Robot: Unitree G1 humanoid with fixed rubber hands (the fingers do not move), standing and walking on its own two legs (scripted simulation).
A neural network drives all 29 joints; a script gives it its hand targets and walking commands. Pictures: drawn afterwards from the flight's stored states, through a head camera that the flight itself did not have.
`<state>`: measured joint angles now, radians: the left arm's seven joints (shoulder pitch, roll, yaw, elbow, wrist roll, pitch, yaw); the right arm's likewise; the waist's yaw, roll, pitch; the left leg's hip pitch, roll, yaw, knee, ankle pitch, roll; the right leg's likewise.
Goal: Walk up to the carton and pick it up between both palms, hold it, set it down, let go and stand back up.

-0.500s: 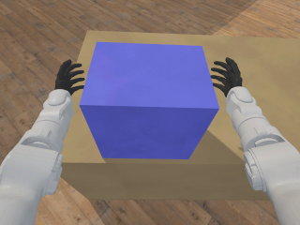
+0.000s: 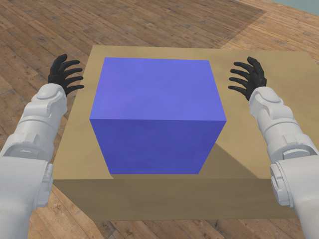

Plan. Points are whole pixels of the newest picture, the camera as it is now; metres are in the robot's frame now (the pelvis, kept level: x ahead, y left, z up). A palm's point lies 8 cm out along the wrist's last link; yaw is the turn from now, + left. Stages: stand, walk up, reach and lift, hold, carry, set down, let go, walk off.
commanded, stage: set down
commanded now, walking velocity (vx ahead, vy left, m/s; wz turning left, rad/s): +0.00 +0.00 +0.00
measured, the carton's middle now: (155, 121) +0.44 +0.01 +0.01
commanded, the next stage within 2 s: none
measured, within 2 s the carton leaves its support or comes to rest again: neither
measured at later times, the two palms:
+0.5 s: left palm (56, 124) +0.38 +0.25 +0.08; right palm (253, 123) +0.38 -0.23 +0.09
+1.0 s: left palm (60, 149) +0.33 +0.24 +0.04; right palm (253, 150) +0.33 -0.24 +0.04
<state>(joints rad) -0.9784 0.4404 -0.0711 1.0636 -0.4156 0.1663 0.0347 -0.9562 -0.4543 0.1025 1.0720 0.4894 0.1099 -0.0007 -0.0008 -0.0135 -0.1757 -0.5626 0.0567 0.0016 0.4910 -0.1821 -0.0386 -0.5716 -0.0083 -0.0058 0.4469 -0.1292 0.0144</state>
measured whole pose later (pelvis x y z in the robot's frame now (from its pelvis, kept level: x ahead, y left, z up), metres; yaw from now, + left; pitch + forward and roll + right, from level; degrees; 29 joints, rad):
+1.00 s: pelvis +0.03 +0.01 +0.01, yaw +0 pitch +4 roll +0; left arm -0.20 0.28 0.03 0.47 -0.27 0.04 0.01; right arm -0.19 -0.36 0.01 0.55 0.36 -0.07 0.03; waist 0.01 0.00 -0.03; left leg -0.26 0.05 0.02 0.40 -0.21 -0.03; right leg -0.28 -0.02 0.00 0.37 -0.16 0.02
